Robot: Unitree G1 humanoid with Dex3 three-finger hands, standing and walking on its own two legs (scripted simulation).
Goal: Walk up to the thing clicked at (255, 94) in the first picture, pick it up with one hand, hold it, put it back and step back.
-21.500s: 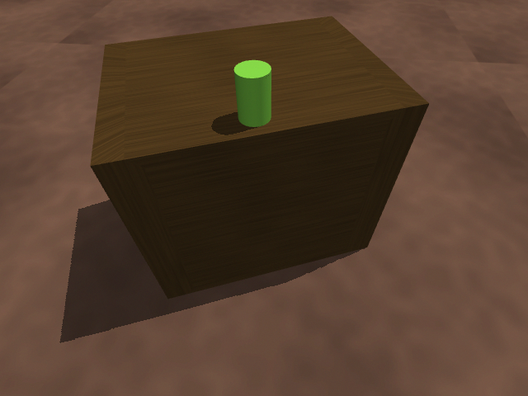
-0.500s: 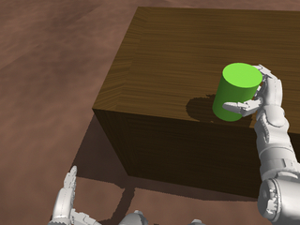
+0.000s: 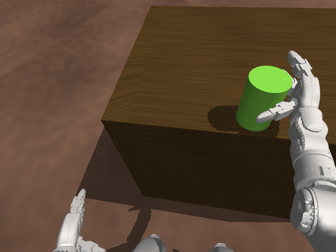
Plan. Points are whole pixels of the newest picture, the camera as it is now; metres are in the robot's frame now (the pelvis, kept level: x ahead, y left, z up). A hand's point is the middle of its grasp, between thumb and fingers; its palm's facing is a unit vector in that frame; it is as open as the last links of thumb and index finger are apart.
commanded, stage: withdraw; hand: right
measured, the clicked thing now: (260, 100) +0.47 -0.15 +0.09
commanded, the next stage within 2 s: rise in 0.24 s
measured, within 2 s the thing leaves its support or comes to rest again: neither
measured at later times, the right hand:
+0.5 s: hand out of the picture +0.47 -0.27 +0.22, palm faces +0.23 +0.95 -0.21, open 17.5 cm
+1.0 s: hand out of the picture +0.34 -0.31 +0.17, palm faces +0.39 +0.86 -0.34, open 17.6 cm
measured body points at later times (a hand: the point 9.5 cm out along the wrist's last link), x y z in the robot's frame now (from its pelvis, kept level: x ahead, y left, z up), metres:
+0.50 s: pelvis +0.03 +0.00 +0.02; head +0.05 +0.01 +0.47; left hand +0.20 +0.25 -0.04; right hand +0.46 -0.32 +0.23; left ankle +0.04 +0.13 -0.70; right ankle +0.04 -0.13 -0.70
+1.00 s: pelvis +0.05 -0.01 +0.03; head +0.04 +0.00 +0.48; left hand +0.22 +0.26 -0.02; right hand +0.32 -0.35 +0.19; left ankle +0.04 +0.13 -0.70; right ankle +0.04 -0.13 -0.70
